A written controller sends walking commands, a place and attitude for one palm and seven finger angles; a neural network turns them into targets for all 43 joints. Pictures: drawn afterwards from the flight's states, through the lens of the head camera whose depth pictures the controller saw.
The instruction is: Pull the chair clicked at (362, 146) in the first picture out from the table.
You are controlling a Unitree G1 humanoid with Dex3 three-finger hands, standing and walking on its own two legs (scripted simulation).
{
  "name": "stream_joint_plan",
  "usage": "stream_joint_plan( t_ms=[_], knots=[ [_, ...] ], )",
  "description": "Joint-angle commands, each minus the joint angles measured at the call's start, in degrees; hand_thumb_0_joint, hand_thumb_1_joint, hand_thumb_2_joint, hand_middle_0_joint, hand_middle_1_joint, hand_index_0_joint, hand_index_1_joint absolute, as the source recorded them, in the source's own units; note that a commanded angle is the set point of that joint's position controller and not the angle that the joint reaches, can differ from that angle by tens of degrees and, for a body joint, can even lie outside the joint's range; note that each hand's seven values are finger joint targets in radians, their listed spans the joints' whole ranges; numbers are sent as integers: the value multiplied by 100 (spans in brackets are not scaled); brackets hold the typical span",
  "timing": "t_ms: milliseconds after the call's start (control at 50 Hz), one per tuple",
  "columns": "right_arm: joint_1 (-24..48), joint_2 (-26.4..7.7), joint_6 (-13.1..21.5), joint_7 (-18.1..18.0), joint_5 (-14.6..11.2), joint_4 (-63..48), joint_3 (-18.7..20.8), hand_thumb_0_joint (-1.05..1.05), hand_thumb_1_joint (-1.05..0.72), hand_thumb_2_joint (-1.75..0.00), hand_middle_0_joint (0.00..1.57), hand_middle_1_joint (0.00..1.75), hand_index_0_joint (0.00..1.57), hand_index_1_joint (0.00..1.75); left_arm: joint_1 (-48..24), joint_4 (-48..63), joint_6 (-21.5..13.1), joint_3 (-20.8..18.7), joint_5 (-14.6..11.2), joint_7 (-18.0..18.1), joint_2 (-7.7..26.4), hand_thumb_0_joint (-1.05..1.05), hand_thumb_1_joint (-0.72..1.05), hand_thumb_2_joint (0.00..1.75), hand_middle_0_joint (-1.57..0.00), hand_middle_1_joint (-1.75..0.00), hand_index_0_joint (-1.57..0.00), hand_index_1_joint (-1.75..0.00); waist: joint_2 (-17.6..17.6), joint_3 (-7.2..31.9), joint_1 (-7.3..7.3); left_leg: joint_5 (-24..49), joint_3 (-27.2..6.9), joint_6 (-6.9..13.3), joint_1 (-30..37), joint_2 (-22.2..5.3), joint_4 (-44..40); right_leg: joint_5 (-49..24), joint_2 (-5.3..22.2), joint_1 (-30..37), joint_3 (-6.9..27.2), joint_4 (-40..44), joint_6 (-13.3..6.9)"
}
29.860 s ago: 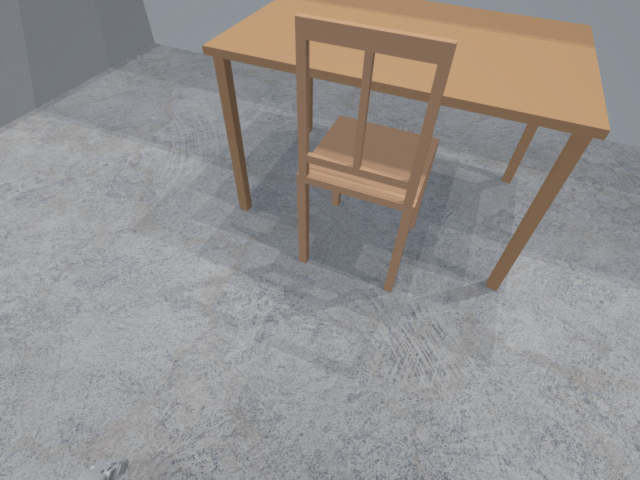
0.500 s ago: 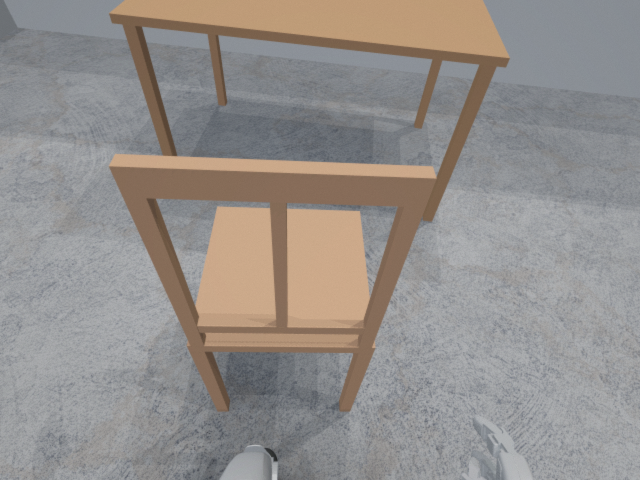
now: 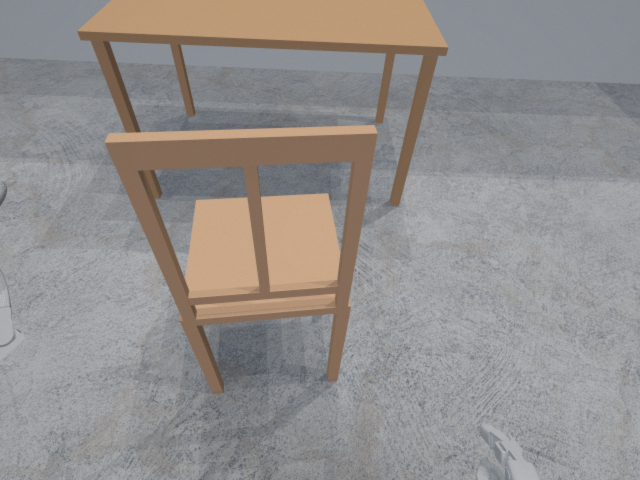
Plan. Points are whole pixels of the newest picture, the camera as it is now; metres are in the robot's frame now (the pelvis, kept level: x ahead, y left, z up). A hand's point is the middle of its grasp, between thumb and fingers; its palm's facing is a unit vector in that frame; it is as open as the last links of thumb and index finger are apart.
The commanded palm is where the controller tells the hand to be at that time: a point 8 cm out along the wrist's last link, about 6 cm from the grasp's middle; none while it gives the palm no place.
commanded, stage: stop stepping back and stand still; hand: left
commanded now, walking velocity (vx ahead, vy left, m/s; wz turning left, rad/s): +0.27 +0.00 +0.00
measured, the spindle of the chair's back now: (258, 236) +0.54 +0.11 -0.06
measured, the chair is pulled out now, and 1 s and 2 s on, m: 0.69 0.69 0.69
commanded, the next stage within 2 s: let the arm hang, fingers relaxed in 1.00 s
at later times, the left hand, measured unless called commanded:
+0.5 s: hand out of the picture +0.17 +0.27 +0.21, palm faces +0.37 -0.72 -0.59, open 7.4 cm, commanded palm +0.11 +0.32 +0.19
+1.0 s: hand out of the picture +0.20 +0.30 +0.19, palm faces +0.35 -0.76 -0.55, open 7.4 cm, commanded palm +0.13 +0.35 +0.19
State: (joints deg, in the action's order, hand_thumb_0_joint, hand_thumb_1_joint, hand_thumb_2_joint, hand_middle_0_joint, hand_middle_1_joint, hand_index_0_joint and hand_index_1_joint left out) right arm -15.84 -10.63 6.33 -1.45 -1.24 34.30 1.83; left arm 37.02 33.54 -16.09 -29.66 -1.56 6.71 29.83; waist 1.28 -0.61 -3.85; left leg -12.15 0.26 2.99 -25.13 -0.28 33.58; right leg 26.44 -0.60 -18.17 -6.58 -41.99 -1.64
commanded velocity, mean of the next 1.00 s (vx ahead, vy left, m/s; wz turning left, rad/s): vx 0.04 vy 0.01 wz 0.00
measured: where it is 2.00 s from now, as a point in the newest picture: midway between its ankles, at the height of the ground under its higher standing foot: outside the picture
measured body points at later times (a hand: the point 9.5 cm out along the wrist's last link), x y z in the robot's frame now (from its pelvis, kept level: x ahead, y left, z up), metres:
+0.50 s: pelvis -0.03 +0.02 +0.01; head -0.02 +0.03 +0.46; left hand +0.15 +0.31 +0.24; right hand +0.13 -0.22 -0.07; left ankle -0.03 +0.15 -0.73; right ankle -0.03 -0.08 -0.72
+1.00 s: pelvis -0.01 +0.05 +0.01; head +0.02 +0.06 +0.46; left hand +0.18 +0.34 +0.22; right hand +0.16 -0.19 -0.06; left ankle -0.03 +0.15 -0.73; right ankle -0.02 -0.08 -0.73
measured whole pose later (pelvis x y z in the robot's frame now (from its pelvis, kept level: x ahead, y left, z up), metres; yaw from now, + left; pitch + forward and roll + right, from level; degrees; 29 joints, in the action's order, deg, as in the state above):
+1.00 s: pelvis -0.01 +0.05 +0.01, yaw +0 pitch +0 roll -1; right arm -9.5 -10.3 6.8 -2.8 -1.8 33.8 1.8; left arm 34.5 32.3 -14.8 -27.8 -2.5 9.1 28.7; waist -0.5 -3.8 -2.6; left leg -16.0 2.0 0.9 -11.2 -1.0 27.2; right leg 13.1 1.3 -10.0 -5.0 -23.2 0.6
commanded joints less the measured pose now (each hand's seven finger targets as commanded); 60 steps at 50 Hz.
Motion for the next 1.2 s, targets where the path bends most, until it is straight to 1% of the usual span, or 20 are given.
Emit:
stream_joint_plan(
  t_ms=[0,20,40,80,140,180,260,300,320,340,380,480,540,580,740,920,1060,1080,1140,1180],
  knots=[
    [462,-727,100,-113,-13,-635,258,0,-90,-90,20,30,20,30,-50,215,-212,-1000,-92,147,801,0,90,90,-20,-30,-20,-30,120,664,406,-2420,-165,-78,-1299,-123,591,-64,374,1858,292,2073,-383],
    [326,-657,71,-109,-56,-603,271,0,-90,-90,20,30,20,30,-280,42,-185,-911,-96,142,799,0,90,90,-20,-30,-20,-30,-1152,579,317,-1905,107,-118,-1384,218,2329,-405,1211,1506,1572,2620,-722],
    [312,-806,108,-134,-62,-589,297,0,-90,-90,20,30,20,30,-719,-148,-156,-910,-187,145,882,0,90,90,-20,-30,-20,-30,-1579,424,236,-1399,169,-199,-1514,357,3796,-1637,1864,1145,2315,2846,-949],
    [217,-995,194,-129,-95,-481,445,0,-90,-90,20,30,20,30,-1056,-509,-30,-323,-144,122,387,0,90,90,-20,-30,-20,-30,-1703,271,77,-868,-612,-275,-1366,-94,4317,-519,2255,214,2892,2960,-1188],
    [646,-809,93,-160,-48,-516,187,0,-90,-90,20,30,20,30,-1571,-676,4,150,-35,67,207,0,90,90,-20,-30,-20,-30,-536,-516,69,-710,-309,-174,-723,-374,3467,238,1960,-797,1839,2902,-953],
    [760,-737,207,-209,40,-420,156,0,-90,-90,20,30,20,30,-2295,-316,-46,387,89,198,235,0,90,90,-20,-30,-20,-30,-588,-458,169,-801,298,-93,51,-229,1908,288,1625,-719,1100,2832,-745],
    [865,-699,577,-397,144,-518,186,0,-90,-90,20,30,20,30,-2021,957,-145,117,112,430,638,0,90,90,-20,-30,-20,-30,-551,-252,411,-990,722,-21,1262,121,-456,722,1368,-189,1251,2676,-627],
    [698,-727,604,-404,106,-622,201,0,-90,-90,20,30,20,30,-1355,1650,-198,-273,23,463,823,0,90,90,-20,-30,-20,-30,402,177,354,-592,263,46,1804,-129,-1565,-390,1003,274,1056,1438,-409],
    [604,-814,589,-401,66,-669,234,0,-90,-90,20,30,20,30,-833,1693,-238,-554,-5,511,971,0,90,90,-20,-30,-20,-30,1363,350,361,526,-613,257,2118,-764,-1828,-853,478,30,587,418,-144],
    [637,-782,514,-329,86,-743,240,0,-90,-90,20,30,20,30,-615,1854,-247,-574,36,499,864,0,90,90,-20,-30,-20,-30,2100,644,409,1919,-1073,424,2784,-1255,-1380,-162,190,-800,195,-325,6],
    [716,-670,396,-245,140,-675,234,0,-90,-90,20,30,20,30,-477,1484,-144,-684,1,413,909,0,90,90,-20,-30,-20,-30,2435,270,283,1343,-1598,684,1795,-1613,-1727,617,293,-824,342,-929,54],
    [440,-812,253,-122,-87,-619,286,0,-90,-90,20,30,20,30,-28,-100,-51,-638,-103,246,467,0,90,90,-20,-30,-20,-30,634,268,331,748,-268,122,796,-952,-608,-1595,151,1056,71,2103,120],
    [450,-755,231,-130,-134,-586,254,0,-90,-90,20,30,20,30,5,-783,19,-559,-193,237,517,0,90,90,-20,-30,-20,-30,-712,485,146,-892,14,-125,167,-343,-73,-2251,1037,1510,1334,2325,-186],
    [402,-834,203,-123,-178,-604,393,0,-90,-90,20,30,20,30,-160,-651,146,-232,-232,194,315,0,90,90,-20,-30,-20,-30,-1965,260,252,-1098,69,-233,618,-105,51,-1239,1490,776,2024,2768,-435],
    [962,-771,550,-337,21,-497,180,0,-90,-90,20,30,20,30,-1856,1227,-44,113,53,433,511,0,90,90,-20,-30,-20,-30,989,224,398,890,-784,121,1372,-826,-1502,-1845,560,980,678,1687,138],
    [659,-652,223,-153,-74,-655,265,0,-90,-90,20,30,20,30,522,355,-47,-625,-188,389,478,0,90,90,-20,-30,-20,-30,563,777,335,2169,-361,-235,1278,-602,-975,-3384,621,1848,541,1809,-43],
    [710,-814,148,-228,-92,-707,257,0,-90,-90,20,30,20,30,90,29,37,-244,-242,305,298,0,90,90,-20,-30,-20,-30,87,529,279,1854,-434,-209,1262,-720,-1243,-3130,552,1519,567,1842,103],
    [967,-1262,438,304,-42,151,284,0,-90,-90,20,30,20,30,-773,-3558,894,2371,387,-429,-874,0,90,90,-20,-30,-20,-30,94,17,68,2992,-363,-250,1093,-569,-392,-3738,737,333,212,855,76],
    [470,-938,-86,216,186,391,241,0,-90,-90,20,30,20,30,-1057,-4100,1603,2452,367,-552,-1436,0,90,90,-20,-30,-20,-30,180,613,278,3440,-593,-5,1365,-998,-730,-906,436,-2,311,654,95],
    [583,-888,-270,179,255,316,106,0,-90,-90,20,30,20,30,-1256,-4798,1603,2487,380,-565,-1287,0,90,90,-20,-30,-20,-30,-348,636,409,2587,-781,159,1161,-924,-630,-1301,514,393,455,1012,115]
  ],
)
